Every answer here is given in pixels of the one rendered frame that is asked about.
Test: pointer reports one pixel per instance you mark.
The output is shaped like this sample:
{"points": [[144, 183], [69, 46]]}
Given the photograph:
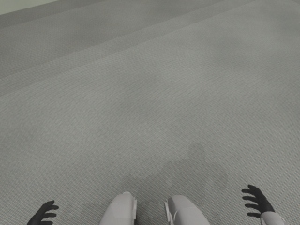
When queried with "robot right hand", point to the robot right hand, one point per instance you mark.
{"points": [[262, 204]]}

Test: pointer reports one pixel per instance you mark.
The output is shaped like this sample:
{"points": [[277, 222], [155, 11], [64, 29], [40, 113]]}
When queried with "robot left thigh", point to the robot left thigh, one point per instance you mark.
{"points": [[121, 211]]}

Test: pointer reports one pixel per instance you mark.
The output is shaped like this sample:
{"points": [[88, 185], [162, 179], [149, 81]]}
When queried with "robot right thigh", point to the robot right thigh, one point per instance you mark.
{"points": [[181, 211]]}

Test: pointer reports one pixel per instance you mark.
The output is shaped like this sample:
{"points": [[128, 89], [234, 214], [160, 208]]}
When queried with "robot thigh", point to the robot thigh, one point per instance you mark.
{"points": [[181, 211], [121, 211]]}

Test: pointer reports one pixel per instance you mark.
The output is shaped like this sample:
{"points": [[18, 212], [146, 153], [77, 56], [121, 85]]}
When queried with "robot right forearm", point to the robot right forearm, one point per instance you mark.
{"points": [[272, 218]]}

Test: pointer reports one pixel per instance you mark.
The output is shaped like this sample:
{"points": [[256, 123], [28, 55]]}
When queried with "robot left hand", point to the robot left hand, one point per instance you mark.
{"points": [[40, 214]]}

